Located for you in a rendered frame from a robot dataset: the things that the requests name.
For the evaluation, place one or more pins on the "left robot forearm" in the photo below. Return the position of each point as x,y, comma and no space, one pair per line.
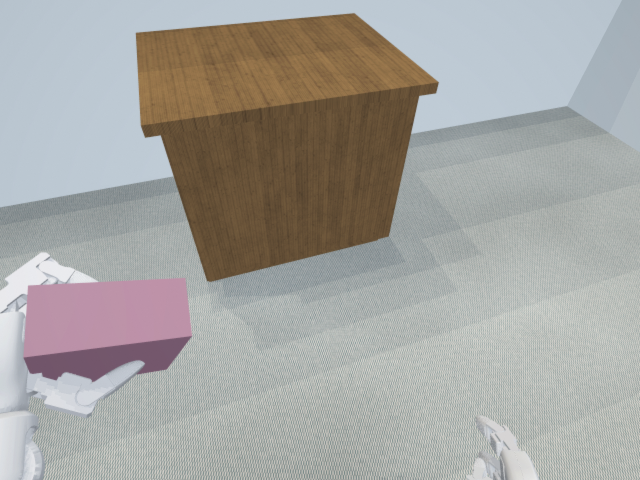
20,457

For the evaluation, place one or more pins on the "table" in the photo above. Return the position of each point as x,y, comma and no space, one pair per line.
287,138

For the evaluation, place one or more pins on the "right robot hand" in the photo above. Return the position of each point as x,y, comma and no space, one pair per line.
514,464

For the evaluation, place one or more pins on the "sponge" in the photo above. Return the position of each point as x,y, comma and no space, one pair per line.
89,329

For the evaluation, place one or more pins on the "left robot hand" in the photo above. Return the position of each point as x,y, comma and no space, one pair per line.
70,393

